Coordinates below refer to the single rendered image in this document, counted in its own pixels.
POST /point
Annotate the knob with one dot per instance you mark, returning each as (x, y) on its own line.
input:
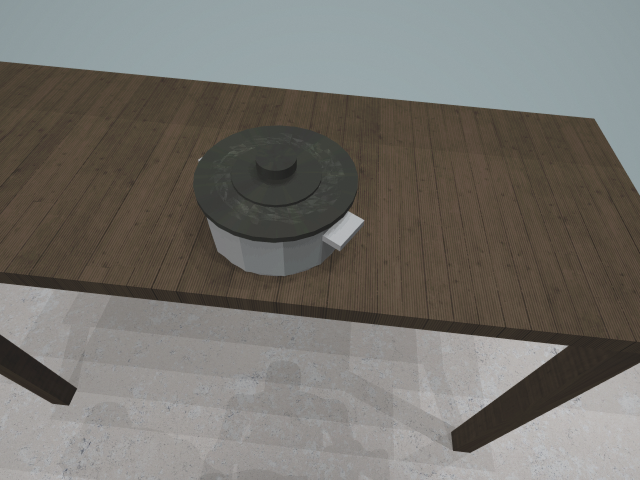
(276, 161)

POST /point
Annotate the table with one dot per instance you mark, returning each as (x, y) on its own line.
(477, 221)

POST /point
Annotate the lid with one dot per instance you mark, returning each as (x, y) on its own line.
(236, 198)

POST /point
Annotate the pot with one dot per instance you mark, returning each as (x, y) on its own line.
(285, 258)

